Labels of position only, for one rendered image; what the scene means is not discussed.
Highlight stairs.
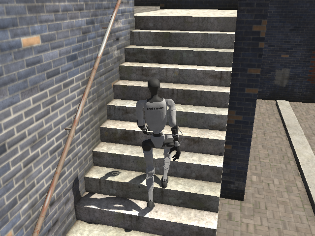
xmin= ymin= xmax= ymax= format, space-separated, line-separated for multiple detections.
xmin=65 ymin=16 xmax=237 ymax=236

